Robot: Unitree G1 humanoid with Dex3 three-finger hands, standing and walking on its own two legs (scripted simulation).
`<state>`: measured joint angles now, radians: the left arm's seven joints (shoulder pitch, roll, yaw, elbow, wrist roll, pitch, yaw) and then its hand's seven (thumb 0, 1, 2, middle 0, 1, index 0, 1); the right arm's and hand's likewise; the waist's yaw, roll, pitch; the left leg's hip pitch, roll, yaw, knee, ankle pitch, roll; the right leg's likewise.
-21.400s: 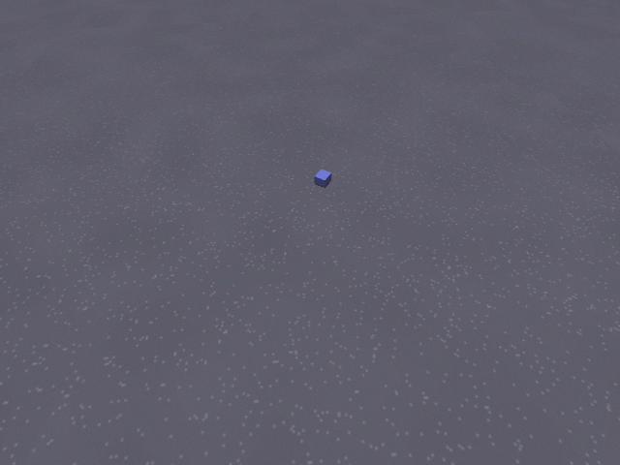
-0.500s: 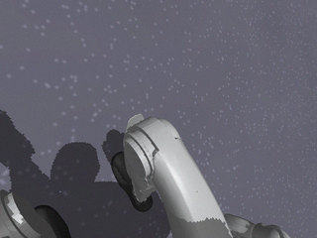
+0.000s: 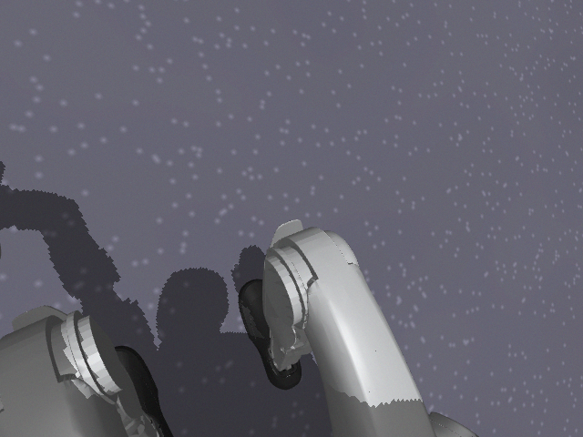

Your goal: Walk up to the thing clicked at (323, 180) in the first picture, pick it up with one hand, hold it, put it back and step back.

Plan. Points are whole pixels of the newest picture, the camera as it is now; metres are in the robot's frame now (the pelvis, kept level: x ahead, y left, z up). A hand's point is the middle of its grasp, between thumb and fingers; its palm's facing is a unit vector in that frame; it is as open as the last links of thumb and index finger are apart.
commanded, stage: settle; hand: left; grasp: from above
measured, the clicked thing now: out of the picture +0.51 +0.30 -0.22
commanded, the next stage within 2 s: lift in 0.22 s
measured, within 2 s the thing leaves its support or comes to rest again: neither
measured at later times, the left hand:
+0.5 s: hand out of the picture +0.49 +0.28 -0.13, palm faces +0.04 -0.51 -0.86, open 8.6 cm
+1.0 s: hand out of the picture +0.42 +0.29 +0.03, palm faces -0.02 -0.48 -0.88, open 8.9 cm
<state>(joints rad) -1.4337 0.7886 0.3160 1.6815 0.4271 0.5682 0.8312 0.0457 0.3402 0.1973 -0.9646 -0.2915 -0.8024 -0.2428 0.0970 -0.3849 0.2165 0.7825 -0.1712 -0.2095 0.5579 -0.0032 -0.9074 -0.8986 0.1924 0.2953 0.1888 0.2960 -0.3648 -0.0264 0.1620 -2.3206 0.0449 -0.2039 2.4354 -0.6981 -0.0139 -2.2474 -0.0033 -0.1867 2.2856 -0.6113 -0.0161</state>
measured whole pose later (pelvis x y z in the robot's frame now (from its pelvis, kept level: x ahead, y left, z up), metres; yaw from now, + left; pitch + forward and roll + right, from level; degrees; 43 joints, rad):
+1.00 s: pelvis +0.01 -0.01 +0.11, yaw +8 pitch +35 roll -1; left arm -1.12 0.40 0.24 1.42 0.49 0.72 0.56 -0.01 0.19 0.55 -0.97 -0.49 -0.72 -0.43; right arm 0.13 -0.30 0.00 0.90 -0.05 -0.14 0.27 0.00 -0.90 -0.90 0.20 0.30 0.19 0.30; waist -0.16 0.06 -0.22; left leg -1.97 0.06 -0.04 2.04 -0.68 -0.02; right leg -1.98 0.00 -0.05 2.01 -0.64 -0.03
